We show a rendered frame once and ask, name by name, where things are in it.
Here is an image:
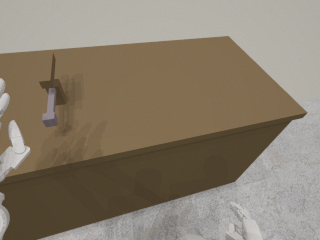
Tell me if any robot left hand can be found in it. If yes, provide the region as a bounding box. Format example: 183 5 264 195
0 78 31 182

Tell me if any tap lever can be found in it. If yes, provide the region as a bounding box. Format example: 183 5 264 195
42 87 58 128

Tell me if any counter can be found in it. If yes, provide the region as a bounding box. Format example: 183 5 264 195
0 36 307 240

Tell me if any robot right hand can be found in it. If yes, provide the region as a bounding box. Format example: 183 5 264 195
225 201 263 240

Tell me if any left robot forearm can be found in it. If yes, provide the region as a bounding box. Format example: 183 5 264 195
0 192 10 240

